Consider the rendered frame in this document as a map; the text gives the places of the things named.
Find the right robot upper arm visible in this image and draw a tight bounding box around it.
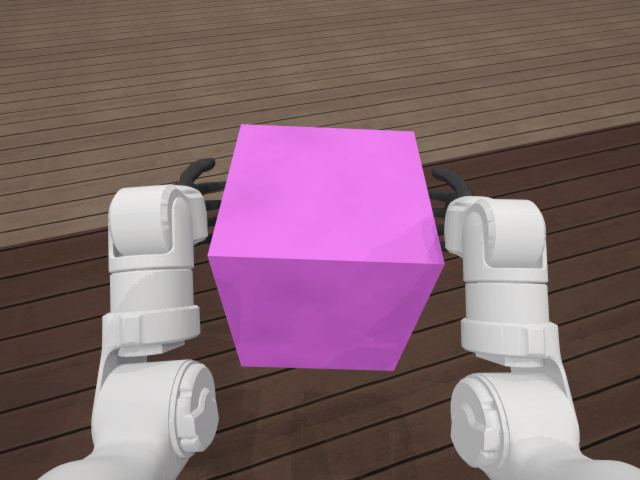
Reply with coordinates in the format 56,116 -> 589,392
451,372 -> 640,480

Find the robot right hand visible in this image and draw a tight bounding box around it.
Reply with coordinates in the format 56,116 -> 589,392
428,167 -> 474,255

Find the left robot upper arm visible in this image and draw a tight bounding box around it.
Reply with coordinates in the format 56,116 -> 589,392
38,359 -> 219,480

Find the robot left hand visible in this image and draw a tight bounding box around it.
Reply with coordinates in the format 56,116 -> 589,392
174,158 -> 226,247

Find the robot right forearm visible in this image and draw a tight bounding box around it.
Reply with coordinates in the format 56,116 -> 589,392
444,196 -> 580,442

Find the carton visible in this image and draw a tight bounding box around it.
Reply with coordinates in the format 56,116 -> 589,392
207,124 -> 445,371

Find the robot left forearm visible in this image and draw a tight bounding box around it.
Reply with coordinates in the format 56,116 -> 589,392
91,184 -> 208,443

